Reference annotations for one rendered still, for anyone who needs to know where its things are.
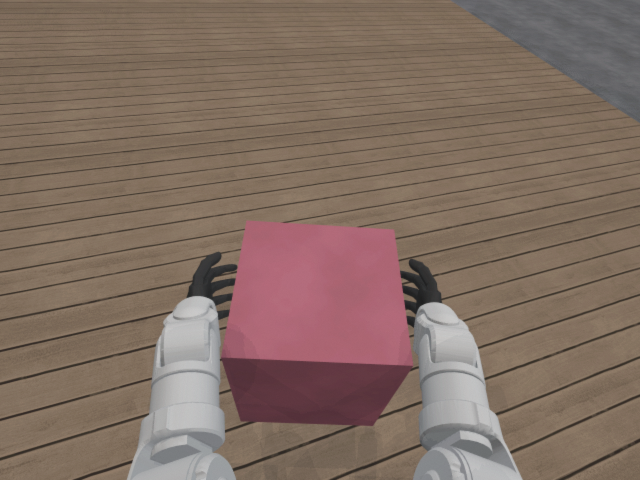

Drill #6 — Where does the left robot upper arm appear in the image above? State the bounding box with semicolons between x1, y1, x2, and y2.
132;451;236;480

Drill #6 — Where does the robot right hand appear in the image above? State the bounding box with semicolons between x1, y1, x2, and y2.
400;259;443;328

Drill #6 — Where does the carton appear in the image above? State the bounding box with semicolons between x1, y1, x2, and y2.
221;221;413;426

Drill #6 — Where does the right robot upper arm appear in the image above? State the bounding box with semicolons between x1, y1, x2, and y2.
413;446;522;480

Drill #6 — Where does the left robot forearm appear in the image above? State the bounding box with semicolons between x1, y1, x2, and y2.
127;296;225;480

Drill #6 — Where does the right robot forearm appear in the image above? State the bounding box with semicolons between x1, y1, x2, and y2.
413;302;523;480

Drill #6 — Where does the robot left hand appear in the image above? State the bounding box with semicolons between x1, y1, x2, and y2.
187;252;238;320

